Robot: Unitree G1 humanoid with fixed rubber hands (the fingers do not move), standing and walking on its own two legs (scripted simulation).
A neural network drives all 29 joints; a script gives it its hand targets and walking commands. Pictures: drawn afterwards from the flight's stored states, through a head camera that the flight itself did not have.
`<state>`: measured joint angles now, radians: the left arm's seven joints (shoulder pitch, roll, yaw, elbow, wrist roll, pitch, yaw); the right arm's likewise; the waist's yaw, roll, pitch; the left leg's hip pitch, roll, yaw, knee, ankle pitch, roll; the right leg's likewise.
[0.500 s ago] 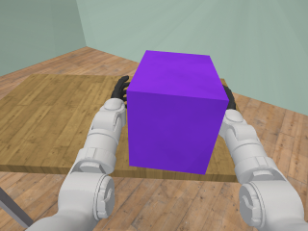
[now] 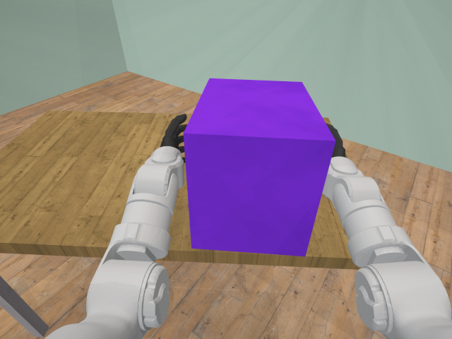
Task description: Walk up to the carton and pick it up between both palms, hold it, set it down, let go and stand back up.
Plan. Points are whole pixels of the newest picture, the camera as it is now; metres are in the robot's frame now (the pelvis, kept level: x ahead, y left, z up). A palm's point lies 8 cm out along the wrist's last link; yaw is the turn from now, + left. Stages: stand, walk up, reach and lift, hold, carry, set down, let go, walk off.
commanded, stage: reach and lift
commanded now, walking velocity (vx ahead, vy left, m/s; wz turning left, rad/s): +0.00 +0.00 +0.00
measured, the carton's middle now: (251, 157) +0.43 -0.01 +0.16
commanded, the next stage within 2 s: hold in 0.24 s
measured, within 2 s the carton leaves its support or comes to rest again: neither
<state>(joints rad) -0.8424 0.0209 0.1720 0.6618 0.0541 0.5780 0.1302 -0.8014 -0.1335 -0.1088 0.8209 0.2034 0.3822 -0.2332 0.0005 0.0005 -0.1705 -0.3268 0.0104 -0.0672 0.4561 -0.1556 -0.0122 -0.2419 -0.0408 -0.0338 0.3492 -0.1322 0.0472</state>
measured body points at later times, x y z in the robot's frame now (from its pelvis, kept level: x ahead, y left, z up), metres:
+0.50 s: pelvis +0.00 +0.00 +0.00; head -0.05 +0.01 +0.45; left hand +0.40 +0.14 +0.20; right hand +0.41 -0.16 +0.19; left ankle +0.05 +0.12 -0.74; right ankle +0.03 -0.16 -0.74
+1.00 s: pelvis +0.00 +0.00 +0.00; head -0.07 +0.01 +0.45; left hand +0.39 +0.15 +0.22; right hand +0.40 -0.15 +0.21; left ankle +0.05 +0.12 -0.74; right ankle +0.03 -0.16 -0.74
